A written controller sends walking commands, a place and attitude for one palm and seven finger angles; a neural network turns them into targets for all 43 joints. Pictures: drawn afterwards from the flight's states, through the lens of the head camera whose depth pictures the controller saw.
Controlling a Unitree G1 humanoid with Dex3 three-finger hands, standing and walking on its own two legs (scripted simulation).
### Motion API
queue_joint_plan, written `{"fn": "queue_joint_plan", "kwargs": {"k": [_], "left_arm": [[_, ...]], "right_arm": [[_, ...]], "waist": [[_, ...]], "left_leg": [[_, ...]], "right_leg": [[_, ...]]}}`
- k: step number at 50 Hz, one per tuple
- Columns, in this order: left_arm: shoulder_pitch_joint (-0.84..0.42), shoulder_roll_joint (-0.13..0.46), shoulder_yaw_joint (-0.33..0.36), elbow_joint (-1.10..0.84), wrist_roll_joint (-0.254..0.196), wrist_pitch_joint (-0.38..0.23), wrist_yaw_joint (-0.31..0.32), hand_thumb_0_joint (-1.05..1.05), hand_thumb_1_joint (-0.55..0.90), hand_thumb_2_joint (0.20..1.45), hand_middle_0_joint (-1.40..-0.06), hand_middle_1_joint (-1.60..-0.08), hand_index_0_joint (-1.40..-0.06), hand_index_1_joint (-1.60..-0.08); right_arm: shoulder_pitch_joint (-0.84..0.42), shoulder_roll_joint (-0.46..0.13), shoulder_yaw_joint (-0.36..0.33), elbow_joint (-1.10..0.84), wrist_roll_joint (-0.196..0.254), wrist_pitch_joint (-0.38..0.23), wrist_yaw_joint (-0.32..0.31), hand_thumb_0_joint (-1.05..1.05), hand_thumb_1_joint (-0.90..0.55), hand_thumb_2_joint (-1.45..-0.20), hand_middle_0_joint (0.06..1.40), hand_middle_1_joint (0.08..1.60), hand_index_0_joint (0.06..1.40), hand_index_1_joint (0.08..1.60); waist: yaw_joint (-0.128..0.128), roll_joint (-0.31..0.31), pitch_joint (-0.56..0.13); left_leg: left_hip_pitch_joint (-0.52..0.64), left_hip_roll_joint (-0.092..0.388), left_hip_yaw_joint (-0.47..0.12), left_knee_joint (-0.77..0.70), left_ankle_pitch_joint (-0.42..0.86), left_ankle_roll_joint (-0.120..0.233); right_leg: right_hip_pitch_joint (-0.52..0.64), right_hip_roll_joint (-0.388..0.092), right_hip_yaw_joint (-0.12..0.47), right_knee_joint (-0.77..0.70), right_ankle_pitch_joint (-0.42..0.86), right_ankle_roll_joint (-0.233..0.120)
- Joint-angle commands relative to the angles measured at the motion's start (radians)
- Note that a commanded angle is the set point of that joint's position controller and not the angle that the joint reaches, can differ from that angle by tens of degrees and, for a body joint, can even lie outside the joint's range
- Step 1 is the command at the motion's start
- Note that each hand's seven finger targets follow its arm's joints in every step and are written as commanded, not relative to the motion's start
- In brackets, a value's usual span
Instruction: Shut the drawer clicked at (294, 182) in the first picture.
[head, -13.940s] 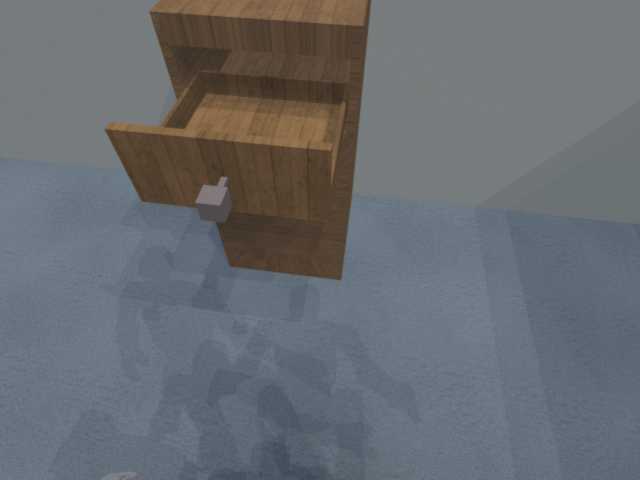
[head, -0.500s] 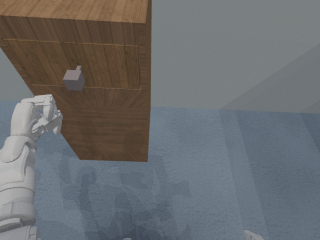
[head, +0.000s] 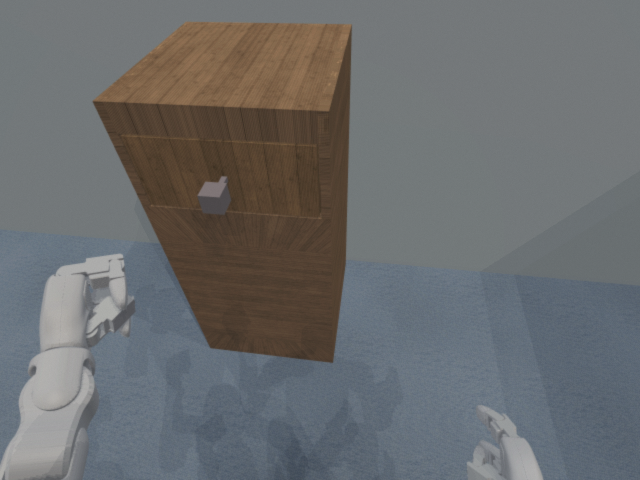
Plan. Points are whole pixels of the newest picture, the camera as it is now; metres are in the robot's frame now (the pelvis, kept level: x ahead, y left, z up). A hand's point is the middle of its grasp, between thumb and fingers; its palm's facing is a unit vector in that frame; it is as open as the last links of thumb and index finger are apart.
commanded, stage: draw the hand back to the body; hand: left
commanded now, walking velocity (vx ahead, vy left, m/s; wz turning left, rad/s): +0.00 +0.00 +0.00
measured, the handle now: (218, 191) +0.63 +0.26 +0.00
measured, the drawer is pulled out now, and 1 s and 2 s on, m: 0.00 0.00 0.00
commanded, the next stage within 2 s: step back with the hand held close in 0.52 s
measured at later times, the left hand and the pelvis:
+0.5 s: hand (75, 363) +0.18 +0.23 +0.17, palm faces +0.40 -0.82 -0.41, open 3.3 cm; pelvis +0.01 -0.01 +0.01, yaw +0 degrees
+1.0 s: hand (78, 360) +0.19 +0.24 +0.15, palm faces +0.24 -0.84 -0.49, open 3.3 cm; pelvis -0.01 +0.01 +0.01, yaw -1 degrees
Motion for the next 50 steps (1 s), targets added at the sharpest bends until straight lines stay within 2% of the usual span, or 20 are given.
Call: {"fn": "queue_joint_plan", "kwargs": {"k": [1, 6, 8, 9, 13, 14, 17, 22, 23, 27, 30, 32, 33, 34, 35, 37, 40, 47, 48, 50], "left_arm": [[-0.077, 0.183, 0.098, -0.302, -0.008, -0.071, 0.014, 0.0, 0.9, 0.9, -1.4, -1.6, -1.4, -1.6], [0.081, 0.175, 0.118, -0.424, -0.012, -0.085, 0.002, 0.0, 0.9, 0.9, -1.4, -1.6, -1.4, -1.6], [0.126, 0.216, 0.164, -0.487, -0.009, -0.097, 0.003, 0.0, 0.9, 0.9, -1.4, -1.6, -1.4, -1.6], [0.162, 0.188, 0.148, -0.526, -0.012, -0.101, 0.001, 0.0, 0.9, 0.9, -1.4, -1.6, -1.4, -1.6], [0.276, 0.214, 0.19, -0.643, -0.005, -0.118, 0.003, 0.0, 0.9, 0.9, -1.4, -1.6, -1.4, -1.6], [0.308, 0.189, 0.175, -0.668, -0.008, -0.119, 0.002, 0.0, 0.9, 0.9, -1.4, -1.6, -1.4, -1.6], [0.395, 0.182, 0.189, -0.708, -0.004, -0.128, 0.003, 0.0, 0.9, 0.9, -1.4, -1.6, -1.4, -1.6], [0.345, 0.134, 0.161, -0.579, -0.002, -0.111, 0.002, 0.0, 0.9, 0.9, -1.4, -1.6, -1.4, -1.6], [0.326, 0.138, 0.158, -0.579, 0.001, -0.111, 0.001, 0.0, 0.9, 0.9, -1.4, -1.6, -1.4, -1.6], [0.305, 0.163, 0.173, -0.635, 0.004, -0.123, 0.009, 0.0, 0.9, 0.9, -1.4, -1.6, -1.4, -1.6], [0.312, 0.174, 0.173, -0.695, 0.005, -0.123, 0.014, 0.0, 0.9, 0.9, -1.4, -1.6, -1.4, -1.6], [0.332, 0.174, 0.176, -0.692, 0.007, -0.118, 0.017, 0.0, 0.9, 0.9, -1.4, -1.6, -1.4, -1.6], [0.126, 0.359, 0.365, -0.788, 0.017, -0.178, 0.033, 0.0, 0.9, 0.9, -1.4, -1.6, -1.4, -1.6], [0.284, 0.254, 0.298, -0.69, 0.017, -0.183, 0.02, 0.0, 0.9, 0.9, -1.4, -1.6, -1.4, -1.6], [0.391, 0.21, 0.262, -0.62, 0.02, -0.173, 0.011, 0.0, 0.9, 0.9, -1.4, -1.6, -1.4, -1.6], [0.437, 0.165, 0.221, -0.587, 0.019, -0.166, -0.001, 0.0, 0.9, 0.9, -1.4, -1.6, -1.4, -1.6], [0.492, 0.156, 0.213, -0.597, 0.018, -0.174, -0.005, 0.0, 0.9, 0.9, -1.4, -1.6, -1.4, -1.6], [0.53, 0.233, 0.273, -0.733, 0.012, -0.181, 0.018, 0.0, 0.9, 0.9, -1.4, -1.6, -1.4, -1.6], [0.53, 0.261, 0.299, -0.756, 0.012, -0.184, 0.024, 0.0, 0.9, 0.9, -1.4, -1.6, -1.4, -1.6], [0.551, 0.245, 0.285, -0.771, 0.014, -0.186, 0.031, 0.0, 0.9, 0.9, -1.4, -1.6, -1.4, -1.6]], "right_arm": [[-0.136, -0.105, -0.051, -0.141, -0.006, -0.073, 0.002, 0.0, -0.9, -0.9, 0.2, 0.3, 0.2, 0.3], [-0.152, -0.099, -0.055, -0.143, -0.013, -0.087, 0.014, 0.0, -0.9, -0.9, 0.2, 0.3, 0.2, 0.3], [-0.158, -0.1, -0.06, -0.14, -0.019, -0.099, 0.014, 0.0, -0.9, -0.9, 0.2, 0.3, 0.2, 0.3], [-0.155, -0.092, -0.059, -0.143, -0.02, -0.102, 0.015, 0.0, -0.9, -0.9, 0.2, 0.3, 0.2, 0.3], [-0.155, -0.087, -0.064, -0.146, -0.027, -0.127, 0.019, 0.0, -0.9, -0.9, 0.2, 0.3, 0.2, 0.3], [-0.153, -0.081, -0.064, -0.15, -0.025, -0.13, 0.017, 0.0, -0.9, -0.9, 0.2, 0.3, 0.2, 0.3], [-0.146, -0.077, -0.068, -0.15, -0.027, -0.141, 0.018, 0.0, -0.9, -0.9, 0.2, 0.3, 0.2, 0.3], [-0.13, -0.086, -0.076, -0.129, -0.029, -0.128, 0.006, 0.0, -0.9, -0.9, 0.2, 0.3, 0.2, 0.3], [-0.134, -0.089, -0.078, -0.127, -0.029, -0.128, 0.003, 0.0, -0.9, -0.9, 0.2, 0.3, 0.2, 0.3], [-0.143, -0.084, -0.075, -0.14, -0.037, -0.131, -0.003, 0.0, -0.9, -0.9, 0.2, 0.3, 0.2, 0.3], [-0.146, -0.08, -0.069, -0.142, -0.039, -0.144, -0.002, 0.0, -0.9, -0.9, 0.2, 0.3, 0.2, 0.3], [-0.146, -0.077, -0.066, -0.138, -0.04, -0.148, 0.0, 0.0, -0.9, -0.9, 0.2, 0.3, 0.2, 0.3], [-0.122, -0.091, -0.058, -0.188, -0.033, -0.121, 0.006, 0.0, -0.9, -0.9, 0.2, 0.3, 0.2, 0.3], [-0.132, -0.089, -0.073, -0.148, -0.044, -0.102, 0.01, 0.0, -0.9, -0.9, 0.2, 0.3, 0.2, 0.3], [-0.133, -0.091, -0.079, -0.144, -0.046, -0.081, 0.017, 0.0, -0.9, -0.9, 0.2, 0.3, 0.2, 0.3], [-0.123, -0.098, -0.091, -0.159, -0.042, -0.045, 0.027, 0.0, -0.9, -0.9, 0.2, 0.3, 0.2, 0.3], [-0.124, -0.103, -0.104, -0.174, -0.036, -0.011, 0.029, 0.0, -0.9, -0.9, 0.2, 0.3, 0.2, 0.3], [-0.134, -0.094, -0.112, -0.223, -0.027, 0.026, 0.013, 0.0, -0.9, -0.9, 0.2, 0.3, 0.2, 0.3], [-0.142, -0.099, -0.111, -0.224, -0.029, 0.024, 0.008, 0.0, -0.9, -0.9, 0.2, 0.3, 0.2, 0.3], [-0.127, -0.097, -0.11, -0.231, -0.028, 0.022, 0.007, 0.0, -0.9, -0.9, 0.2, 0.3, 0.2, 0.3]], "waist": [[0.005, -0.016, -0.099], [0.018, -0.018, -0.044], [0.028, -0.035, -0.046], [0.025, -0.019, -0.049], [0.037, -0.005, -0.042], [0.033, 0.012, -0.039], [0.039, -0.015, -0.028], [0.017, -0.086, 0.076], [0.016, -0.071, 0.085], [0.036, -0.062, -0.011], [0.044, 0.017, -0.06], [0.045, 0.014, -0.051], [0.007, 0.049, 0.045], [0.006, -0.033, 0.028], [0.004, -0.08, 0.019], [-0.006, -0.087, -0.013], [-0.01, -0.047, -0.078], [-0.007, -0.056, -0.161], [-0.001, -0.023, -0.169], [-0.004, 0.013, -0.172]], "left_leg": [[0.164, 0.006, -0.023, -0.124, 0.152, 0.022], [0.188, 0.005, -0.016, -0.157, 0.161, 0.022], [0.204, 0.002, -0.01, -0.157, 0.178, 0.024], [0.212, 0.003, -0.01, -0.16, 0.186, 0.024], [0.235, -0.004, -0.001, -0.149, 0.222, 0.023], [0.238, -0.001, 0.001, -0.15, 0.221, 0.022], [0.236, 0.0, 0.001, -0.146, 0.233, 0.022], [0.221, 0.002, 0.001, -0.154, 0.159, 0.029], [0.232, -0.002, 0.003, -0.153, 0.145, 0.029], [0.254, -0.004, -0.002, -0.154, 0.188, 0.034], [0.27, -0.006, 0.0, -0.146, 0.246, 0.029], [0.265, -0.004, -0.002, -0.146, 0.278, 0.025], [0.218, 0.003, -0.026, -0.131, 0.237, 0.032], [0.187, 0.013, -0.039, -0.101, 0.246, 0.035], [0.187, 0.018, -0.034, -0.099, 0.268, 0.037], [0.182, 0.028, -0.02, -0.097, 0.318, 0.034], [0.195, 0.044, -0.016, -0.118, 0.423, 0.033], [0.175, 0.056, -0.03, -0.13, 0.512, 0.033], [0.163, 0.056, -0.036, -0.137, 0.507, 0.033], [0.138, 0.064, -0.046, -0.14, 0.514, 0.035]], "right_leg": [[0.018, -0.023, 0.023, -0.144, 0.233, 0.006], [0.044, -0.026, 0.024, -0.185, 0.234, 0.01], [0.05, -0.024, 0.028, -0.213, 0.246, 0.013], [0.064, -0.029, 0.027, -0.203, 0.255, 0.012], [0.061, -0.026, 0.028, -0.231, 0.293, 0.014], [0.066, -0.031, 0.029, -0.22, 0.292, 0.014], [0.061, -0.026, 0.023, -0.22, 0.304, 0.016], [-0.002, -0.026, 0.028, -0.249, 0.218, 0.027], [-0.015, -0.022, 0.032, -0.268, 0.192, 0.027], [0.051, -0.035, 0.033, -0.236, 0.247, 0.023], [0.088, -0.039, 0.036, -0.22, 0.323, 0.018], [0.093, -0.037, 0.029, -0.211, 0.358, 0.017], [0.011, -0.078, 0.121, -0.271, 0.452, 0.015], [0.02, -0.107, 0.121, -0.251, 0.509, 0.015], [0.023, -0.111, 0.116, -0.239, 0.545, 0.021], [0.04, -0.113, 0.095, -0.218, 0.591, 0.04], [0.062, -0.1, 0.061, -0.183, 0.595, 0.048], [0.083, -0.073, 0.037, -0.132, 0.579, 0.052], [0.088, -0.068, 0.037, -0.125, 0.566, 0.051], [0.095, -0.062, 0.035, -0.101, 0.537, 0.05]]}}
